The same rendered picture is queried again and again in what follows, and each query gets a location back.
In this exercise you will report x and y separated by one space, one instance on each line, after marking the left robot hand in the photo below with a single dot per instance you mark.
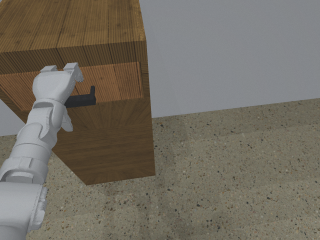
58 86

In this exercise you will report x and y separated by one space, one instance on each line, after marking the robot left upper arm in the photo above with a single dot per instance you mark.
22 209

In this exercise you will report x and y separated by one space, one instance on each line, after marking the handle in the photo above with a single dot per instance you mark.
81 100

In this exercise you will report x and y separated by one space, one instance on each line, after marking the drawer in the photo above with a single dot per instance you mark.
112 82

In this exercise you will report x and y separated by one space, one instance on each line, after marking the cabinet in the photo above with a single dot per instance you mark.
112 140

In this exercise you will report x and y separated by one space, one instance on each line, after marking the left robot forearm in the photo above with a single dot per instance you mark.
30 154

